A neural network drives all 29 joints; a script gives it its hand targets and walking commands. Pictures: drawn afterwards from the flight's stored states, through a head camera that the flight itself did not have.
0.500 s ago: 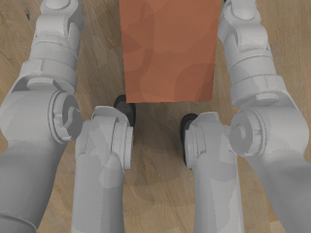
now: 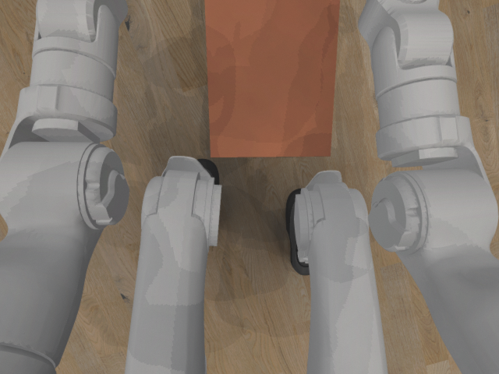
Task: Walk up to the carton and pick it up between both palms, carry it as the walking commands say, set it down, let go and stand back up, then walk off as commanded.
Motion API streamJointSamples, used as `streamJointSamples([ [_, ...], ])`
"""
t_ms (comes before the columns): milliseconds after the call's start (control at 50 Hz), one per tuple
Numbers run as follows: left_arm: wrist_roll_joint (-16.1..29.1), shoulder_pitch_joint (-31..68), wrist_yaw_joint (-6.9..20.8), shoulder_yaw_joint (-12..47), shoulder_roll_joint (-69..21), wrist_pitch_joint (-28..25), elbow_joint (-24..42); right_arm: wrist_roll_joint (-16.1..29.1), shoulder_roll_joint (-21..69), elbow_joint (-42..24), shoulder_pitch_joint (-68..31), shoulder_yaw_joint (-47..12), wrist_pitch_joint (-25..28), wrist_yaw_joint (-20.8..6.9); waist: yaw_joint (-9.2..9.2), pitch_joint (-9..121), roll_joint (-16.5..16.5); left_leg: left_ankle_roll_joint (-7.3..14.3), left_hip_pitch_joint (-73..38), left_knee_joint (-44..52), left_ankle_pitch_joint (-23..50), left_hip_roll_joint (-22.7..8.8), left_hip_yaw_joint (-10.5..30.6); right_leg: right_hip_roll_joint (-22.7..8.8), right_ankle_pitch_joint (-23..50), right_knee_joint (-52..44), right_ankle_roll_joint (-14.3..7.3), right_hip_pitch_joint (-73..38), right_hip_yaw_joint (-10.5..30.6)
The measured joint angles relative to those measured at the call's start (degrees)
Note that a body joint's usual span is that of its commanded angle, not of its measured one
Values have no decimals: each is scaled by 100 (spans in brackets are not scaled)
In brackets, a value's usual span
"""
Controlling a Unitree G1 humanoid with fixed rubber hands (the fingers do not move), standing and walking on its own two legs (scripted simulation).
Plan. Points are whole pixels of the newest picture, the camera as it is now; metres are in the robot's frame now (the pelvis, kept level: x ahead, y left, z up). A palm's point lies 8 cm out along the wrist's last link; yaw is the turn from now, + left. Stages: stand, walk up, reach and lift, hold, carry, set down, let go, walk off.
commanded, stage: set down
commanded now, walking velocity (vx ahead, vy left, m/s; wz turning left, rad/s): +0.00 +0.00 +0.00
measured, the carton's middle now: (263, 67) +0.47 +0.03 -0.28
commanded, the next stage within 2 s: let go in 0.88 s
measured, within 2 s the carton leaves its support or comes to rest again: neither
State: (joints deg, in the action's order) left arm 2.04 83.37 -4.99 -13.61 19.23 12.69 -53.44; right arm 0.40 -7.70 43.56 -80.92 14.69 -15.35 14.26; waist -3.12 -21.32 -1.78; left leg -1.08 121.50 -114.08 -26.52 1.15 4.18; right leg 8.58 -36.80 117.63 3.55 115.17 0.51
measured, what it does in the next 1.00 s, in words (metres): rises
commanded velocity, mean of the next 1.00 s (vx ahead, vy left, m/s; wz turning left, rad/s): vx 0.00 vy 0.00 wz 0.00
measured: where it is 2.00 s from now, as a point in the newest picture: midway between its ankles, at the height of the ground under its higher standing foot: (252, 232)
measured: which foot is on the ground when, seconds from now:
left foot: down 0.00-1.00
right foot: down 0.00-1.00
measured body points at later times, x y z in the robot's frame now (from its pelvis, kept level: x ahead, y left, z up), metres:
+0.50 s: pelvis +0.01 +0.00 +0.12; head +0.34 +0.05 +0.41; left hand +0.56 +0.25 +0.02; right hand +0.59 -0.06 +0.03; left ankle +0.14 +0.13 -0.39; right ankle +0.10 -0.12 -0.39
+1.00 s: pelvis +0.04 +0.01 +0.23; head +0.34 +0.06 +0.56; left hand +0.55 +0.26 +0.12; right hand +0.59 -0.08 +0.13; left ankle +0.14 +0.13 -0.39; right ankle +0.10 -0.12 -0.39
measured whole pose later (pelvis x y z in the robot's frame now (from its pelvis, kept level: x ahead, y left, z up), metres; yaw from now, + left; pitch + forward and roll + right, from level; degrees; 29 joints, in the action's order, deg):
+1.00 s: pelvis +0.04 +0.01 +0.23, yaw +3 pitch +40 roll -4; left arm -6.7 71.2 0.0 -17.7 15.9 10.1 -57.9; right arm -3.6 -7.4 51.5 -69.0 16.1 -10.8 8.5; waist -1.3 -2.7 0.5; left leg -1.1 87.2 -59.7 -12.6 2.0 6.2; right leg 4.4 -20.9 61.6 2.1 81.2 1.3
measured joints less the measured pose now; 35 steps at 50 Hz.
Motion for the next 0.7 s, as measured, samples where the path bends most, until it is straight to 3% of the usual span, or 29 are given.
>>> streamJointSamples([
  [380, -52, -216, 60, 49, 3, 266, 196, -1, -1, 30, 110, 0, -112, 27, 0, 172, 171, -5, -1664, 1675, 206, 58, 65, -167, 298, -1785, -64, -1680, 31],
  [700, -85, -439, 170, 175, 2, 354, 223, 0, -1, 52, 521, 0, -123, -99, 64, 423, 203, -5, -3142, 3733, 828, 78, 151, -304, 1006, -3891, -113, -3125, 59],
])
